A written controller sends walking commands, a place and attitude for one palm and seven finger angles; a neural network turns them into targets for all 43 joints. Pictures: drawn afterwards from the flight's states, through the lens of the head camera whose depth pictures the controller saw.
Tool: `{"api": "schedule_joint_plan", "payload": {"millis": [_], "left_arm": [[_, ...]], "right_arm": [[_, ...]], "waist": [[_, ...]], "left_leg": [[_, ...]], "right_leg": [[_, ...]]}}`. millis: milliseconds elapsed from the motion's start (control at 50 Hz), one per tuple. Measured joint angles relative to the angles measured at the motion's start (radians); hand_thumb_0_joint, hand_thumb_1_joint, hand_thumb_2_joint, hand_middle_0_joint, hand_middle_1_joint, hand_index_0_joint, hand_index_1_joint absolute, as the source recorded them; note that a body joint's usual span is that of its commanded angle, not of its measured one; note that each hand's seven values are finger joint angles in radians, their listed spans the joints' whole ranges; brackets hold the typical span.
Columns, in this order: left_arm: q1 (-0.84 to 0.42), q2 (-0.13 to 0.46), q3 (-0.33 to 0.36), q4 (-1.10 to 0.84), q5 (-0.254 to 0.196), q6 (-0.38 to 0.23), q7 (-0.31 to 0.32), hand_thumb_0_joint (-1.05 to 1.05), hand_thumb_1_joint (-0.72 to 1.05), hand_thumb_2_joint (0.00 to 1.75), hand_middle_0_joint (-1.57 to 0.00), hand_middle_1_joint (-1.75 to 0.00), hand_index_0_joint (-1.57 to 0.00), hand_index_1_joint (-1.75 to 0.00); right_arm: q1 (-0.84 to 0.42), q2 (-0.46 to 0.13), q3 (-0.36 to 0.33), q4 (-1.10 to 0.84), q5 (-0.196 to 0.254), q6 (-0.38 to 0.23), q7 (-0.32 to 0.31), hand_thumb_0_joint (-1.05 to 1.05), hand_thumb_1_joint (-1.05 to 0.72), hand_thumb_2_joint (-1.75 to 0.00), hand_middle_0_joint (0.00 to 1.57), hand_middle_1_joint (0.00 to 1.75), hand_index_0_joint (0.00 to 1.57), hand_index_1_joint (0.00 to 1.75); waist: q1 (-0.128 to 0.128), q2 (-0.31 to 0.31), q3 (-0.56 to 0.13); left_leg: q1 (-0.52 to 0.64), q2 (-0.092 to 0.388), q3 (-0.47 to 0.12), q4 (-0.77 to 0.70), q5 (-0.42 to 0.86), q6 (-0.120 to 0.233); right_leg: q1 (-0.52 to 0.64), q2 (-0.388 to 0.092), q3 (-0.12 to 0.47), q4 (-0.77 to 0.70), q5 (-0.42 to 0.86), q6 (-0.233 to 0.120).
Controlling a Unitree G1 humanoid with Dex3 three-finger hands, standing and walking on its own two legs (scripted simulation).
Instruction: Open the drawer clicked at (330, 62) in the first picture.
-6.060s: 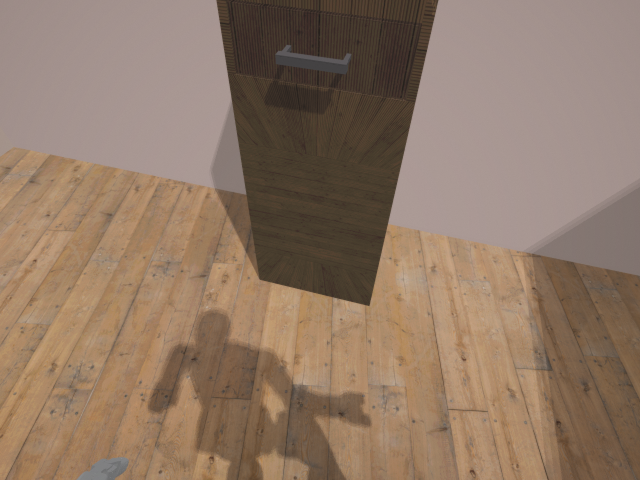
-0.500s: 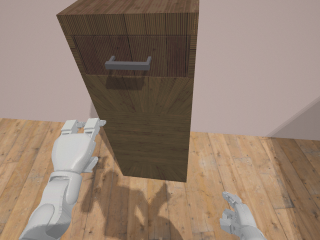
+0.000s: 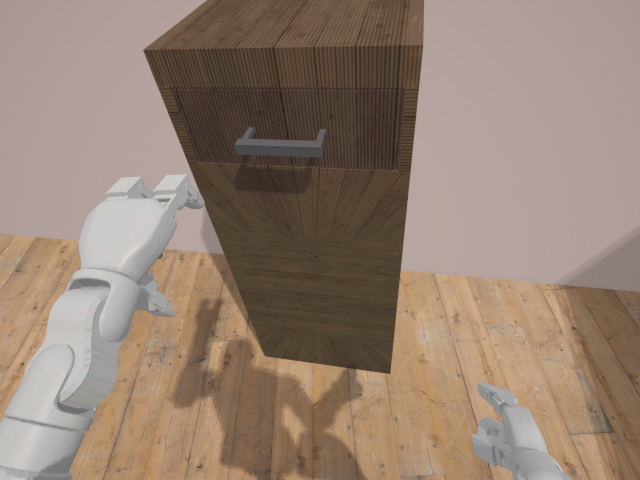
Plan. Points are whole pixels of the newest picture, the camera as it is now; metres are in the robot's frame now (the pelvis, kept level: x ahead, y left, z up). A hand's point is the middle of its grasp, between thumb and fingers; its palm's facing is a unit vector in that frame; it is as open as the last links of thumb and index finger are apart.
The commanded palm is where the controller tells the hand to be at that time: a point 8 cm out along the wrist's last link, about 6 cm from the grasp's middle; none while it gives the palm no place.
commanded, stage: raise the hand with hooked fingers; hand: left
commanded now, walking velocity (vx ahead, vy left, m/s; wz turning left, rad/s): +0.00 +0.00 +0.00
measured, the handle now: (282, 140) +0.60 +0.16 +0.13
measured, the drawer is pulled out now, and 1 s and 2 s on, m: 0.00 0.00 0.00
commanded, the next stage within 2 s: move the hooked fingers above the handle in 0.80 s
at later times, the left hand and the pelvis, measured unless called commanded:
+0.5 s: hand (152, 210) +0.32 +0.23 +0.21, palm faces +0.07 -0.03 -1.00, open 13.9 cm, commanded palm +0.28 +0.24 +0.27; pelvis +0.00 +0.00 +0.00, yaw +0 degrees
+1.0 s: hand (165, 233) +0.31 +0.22 +0.19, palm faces +0.05 -0.02 -1.00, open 13.9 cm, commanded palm +0.29 +0.23 +0.27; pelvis -0.01 +0.00 +0.00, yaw +1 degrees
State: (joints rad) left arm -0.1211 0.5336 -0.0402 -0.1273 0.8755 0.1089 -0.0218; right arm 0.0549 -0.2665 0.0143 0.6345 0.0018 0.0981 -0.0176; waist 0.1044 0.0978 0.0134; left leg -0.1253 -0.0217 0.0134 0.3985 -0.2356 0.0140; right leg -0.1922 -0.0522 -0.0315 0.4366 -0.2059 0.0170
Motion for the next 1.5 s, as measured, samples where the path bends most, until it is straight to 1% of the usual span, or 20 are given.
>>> {"api": "schedule_joint_plan", "payload": {"millis": [140, 240, 340, 440, 500, 560, 620, 680, 780, 840, 900, 1000, 1060, 1100, 1140, 1200, 1260, 1320, 1400, 1500], "left_arm": [[-0.081, 0.059, 0.015, -0.009, -0.04, -0.012, -0.139, 0.0, -0.44, 0.32, -0.31, -1.16, -0.31, -1.16], [-0.162, 0.099, 0.043, 0.009, -0.068, -0.032, -0.193, 0.0, -0.47, 0.31, -0.32, -1.18, -0.32, -1.18], [-0.253, 0.13, 0.064, 0.052, -0.082, -0.027, -0.239, 0.0, -0.49, 0.3, -0.32, -1.19, -0.32, -1.19], [-0.234, 0.13, 0.088, 0.05, -0.1, -0.022, -0.29, 0.0, -0.49, 0.3, -0.31, -1.2, -0.31, -1.19], [-0.188, 0.119, 0.081, 0.025, -0.108, -0.045, -0.306, 0.0, -0.49, 0.3, -0.31, -1.2, -0.31, -1.2], [-0.146, 0.114, 0.073, -0.011, -0.117, -0.091, -0.296, 0.0, -0.49, 0.3, -0.31, -1.2, -0.31, -1.2], [-0.131, 0.122, 0.077, -0.036, -0.126, -0.139, -0.257, 0.0, -0.49, 0.3, -0.32, -1.2, -0.32, -1.2], [-0.154, 0.131, 0.096, -0.026, -0.134, -0.148, -0.207, 0.0, -0.49, 0.3, -0.32, -1.2, -0.32, -1.2], [-0.224, 0.131, 0.124, 0.046, -0.122, -0.068, -0.171, 0.0, -0.49, 0.3, -0.32, -1.2, -0.32, -1.2], [-0.229, 0.12, 0.108, 0.062, -0.104, -0.006, -0.199, 0.0, -0.49, 0.3, -0.31, -1.2, -0.31, -1.2], [-0.197, 0.103, 0.069, 0.039, -0.091, 0.011, -0.242, 0.0, -0.49, 0.3, -0.31, -1.2, -0.31, -1.2], [-0.166, 0.099, 0.009, 0.016, -0.096, -0.076, -0.27, 0.0, -0.49, 0.3, -0.31, -1.2, -0.32, -1.2], [-0.209, 0.103, 0.001, 0.051, -0.107, -0.128, -0.244, 0.0, -0.49, 0.3, -0.32, -1.2, -0.32, -1.2], [-0.263, 0.105, 0.004, 0.097, -0.105, -0.139, -0.215, 0.0, -0.49, 0.3, -0.32, -1.2, -0.32, -1.2], [-0.321, 0.102, 0.011, 0.153, -0.094, -0.128, -0.188, 0.0, -0.49, 0.3, -0.32, -1.2, -0.32, -1.2], [-0.395, 0.09, 0.01, 0.23, -0.067, -0.077, -0.171, 0.0, -0.49, 0.3, -0.32, -1.2, -0.32, -1.2], [-0.434, 0.073, -0.02, 0.278, -0.035, -0.026, -0.185, 0.0, -0.49, 0.3, -0.31, -1.2, -0.31, -1.2], [-0.435, 0.052, -0.064, 0.288, -0.018, -0.014, -0.217, 0.0, -0.49, 0.3, -0.31, -1.2, -0.31, -1.2], [-0.415, 0.029, -0.1, 0.276, -0.033, -0.071, -0.235, 0.0, -0.49, 0.3, -0.31, -1.2, -0.31, -1.2], [-0.447, 0.021, -0.083, 0.322, -0.048, -0.144, -0.176, 0.0, -0.49, 0.3, -0.32, -1.2, -0.32, -1.2]], "right_arm": [[-0.031, 0.014, 0.03, -0.033, -0.002, 0.01, 0.013, 0.01, -0.9, -0.9, 0.2, 0.3, 0.2, 0.3], [-0.016, 0.006, 0.036, -0.029, 0.003, 0.013, 0.019, 0.01, -0.9, -0.9, 0.2, 0.3, 0.2, 0.3], [0.012, -0.01, 0.032, -0.018, 0.009, 0.015, 0.025, 0.01, -0.9, -0.9, 0.2, 0.3, 0.2, 0.3], [0.042, -0.025, 0.024, -0.027, 0.017, 0.026, 0.036, 0.01, -0.9, -0.9, 0.2, 0.3, 0.2, 0.3], [0.058, -0.031, 0.018, -0.035, 0.017, 0.025, 0.039, 0.01, -0.9, -0.9, 0.2, 0.3, 0.2, 0.3], [0.07, -0.032, 0.014, -0.037, 0.01, 0.016, 0.036, 0.01, -0.9, -0.9, 0.2, 0.3, 0.19, 0.3], [0.082, -0.028, 0.008, -0.029, 0.004, 0.003, 0.033, 0.01, -0.9, -0.9, 0.2, 0.3, 0.19, 0.3], [0.085, -0.024, 0.004, -0.015, 0.008, -0.003, 0.032, 0.01, -0.9, -0.9, 0.2, 0.3, 0.19, 0.3], [0.067, -0.023, 0.009, -0.002, 0.02, 0.007, 0.035, 0.01, -0.9, -0.9, 0.2, 0.3, 0.19, 0.3], [0.053, -0.024, 0.015, -0.011, 0.026, 0.018, 0.037, 0.02, -0.9, -0.9, 0.2, 0.3, 0.19, 0.3], [0.038, -0.022, 0.021, -0.026, 0.027, 0.021, 0.033, 0.02, -0.9, -0.9, 0.2, 0.3, 0.19, 0.3], [0.025, -0.01, 0.032, -0.037, 0.015, 0.004, 0.017, 0.01, -0.9, -0.9, 0.2, 0.3, 0.2, 0.3], [0.026, -0.003, 0.032, -0.03, 0.013, -0.007, 0.01, 0.01, -0.9, -0.9, 0.2, 0.3, 0.2, 0.3], [0.029, 0.0, 0.031, -0.02, 0.013, -0.01, 0.009, 0.01, -0.9, -0.9, 0.2, 0.3, 0.2, 0.3], [0.034, 0.0, 0.029, -0.011, 0.015, -0.007, 0.012, 0.01, -0.9, -0.9, 0.2, 0.3, 0.2, 0.3], [0.046, -0.006, 0.025, -0.001, 0.02, 0.004, 0.019, 0.01, -0.9, -0.9, 0.2, 0.3, 0.2, 0.3], [0.061, -0.014, 0.022, 0.003, 0.024, 0.021, 0.025, 0.01, -0.9, -0.9, 0.2, 0.3, 0.2, 0.3], [0.077, -0.019, 0.019, 0.002, 0.025, 0.031, 0.026, 0.01, -0.9, -0.9, 0.2, 0.3, 0.2, 0.3], [0.091, -0.018, 0.017, 0.0, 0.023, 0.03, 0.019, 0.01, -0.9, -0.9, 0.2, 0.3, 0.2, 0.3], [0.101, -0.01, 0.012, 0.005, 0.019, 0.024, 0.012, 0.01, -0.9, -0.9, 0.2, 0.3, 0.19, 0.3]], "waist": [[0.002, 0.008, -0.01], [0.009, 0.004, -0.008], [0.008, 0.002, -0.006], [-0.009, 0.007, -0.014], [-0.018, 0.007, -0.009], [-0.024, 0.0, 0.002], [-0.022, -0.007, 0.009], [-0.013, -0.008, 0.011], [0.0, 0.0, 0.005], [0.001, 0.008, -0.002], [-0.004, 0.012, -0.009], [-0.012, -0.001, -0.009], [-0.011, -0.013, -0.002], [-0.009, -0.019, 0.0], [-0.009, -0.023, -0.001], [-0.012, -0.021, -0.007], [-0.019, -0.013, -0.014], [-0.032, -0.006, -0.022], [-0.053, -0.004, -0.024], [-0.069, -0.014, -0.023]], "left_leg": [[0.019, 0.004, -0.006, -0.027, 0.01, -0.004], [0.014, 0.007, -0.016, -0.028, 0.013, -0.008], [-0.002, 0.008, -0.022, -0.024, 0.017, -0.009], [-0.019, 0.008, -0.01, -0.02, 0.017, -0.007], [-0.024, 0.008, -0.003, -0.014, 0.015, -0.005], [-0.025, 0.007, 0.001, -0.011, 0.014, -0.005], [-0.024, 0.008, 0.0, -0.01, 0.015, -0.006], [-0.026, 0.009, -0.004, -0.01, 0.018, -0.008], [-0.04, 0.007, -0.007, -0.011, 0.027, -0.009], [-0.047, 0.004, -0.007, -0.01, 0.03, -0.006], [-0.046, 0.001, -0.006, -0.008, 0.028, -0.004], [-0.036, 0.001, -0.011, -0.003, 0.022, -0.003], [-0.032, 0.004, -0.018, -0.005, 0.023, -0.007], [-0.037, 0.007, -0.022, -0.005, 0.025, -0.009], [-0.047, 0.008, -0.025, -0.007, 0.029, -0.011], [-0.062, 0.007, -0.026, -0.011, 0.033, -0.011], [-0.073, 0.004, -0.023, -0.018, 0.036, -0.008], [-0.074, 0.001, -0.018, -0.024, 0.035, -0.005], [-0.065, 0.0, -0.009, -0.029, 0.028, -0.001], [-0.067, 0.005, 0.001, -0.032, 0.021, -0.003]], "right_leg": [[0.02, 0.004, -0.007, -0.026, 0.007, -0.003], [0.022, 0.007, -0.017, -0.033, 0.01, -0.007], [0.01, 0.007, -0.023, -0.034, 0.015, -0.009], [-0.014, 0.008, -0.011, -0.025, 0.017, -0.007], [-0.022, 0.008, -0.004, -0.017, 0.016, -0.006], [-0.026, 0.008, 0.0, -0.012, 0.015, -0.006], [-0.024, 0.009, -0.001, -0.011, 0.016, -0.007], [-0.023, 0.009, -0.004, -0.016, 0.02, -0.008], [-0.036, 0.007, -0.007, -0.016, 0.027, -0.008], [-0.043, 0.004, -0.007, -0.012, 0.028, -0.006], [-0.044, 0.001, -0.006, -0.007, 0.025, -0.004], [-0.031, 0.0, -0.011, -0.004, 0.018, -0.004], [-0.021, 0.004, -0.018, -0.015, 0.022, -0.007], [-0.021, 0.006, -0.022, -0.023, 0.026, -0.009], [-0.028, 0.007, -0.025, -0.028, 0.031, -0.011], [-0.043, 0.006, -0.026, -0.033, 0.035, -0.011], [-0.056, 0.004, -0.024, -0.035, 0.037, -0.009], [-0.062, 0.001, -0.018, -0.035, 0.034, -0.006], [-0.061, 0.001, -0.009, -0.032, 0.026, -0.003], [-0.069, 0.006, 0.001, -0.029, 0.019, -0.005]]}}
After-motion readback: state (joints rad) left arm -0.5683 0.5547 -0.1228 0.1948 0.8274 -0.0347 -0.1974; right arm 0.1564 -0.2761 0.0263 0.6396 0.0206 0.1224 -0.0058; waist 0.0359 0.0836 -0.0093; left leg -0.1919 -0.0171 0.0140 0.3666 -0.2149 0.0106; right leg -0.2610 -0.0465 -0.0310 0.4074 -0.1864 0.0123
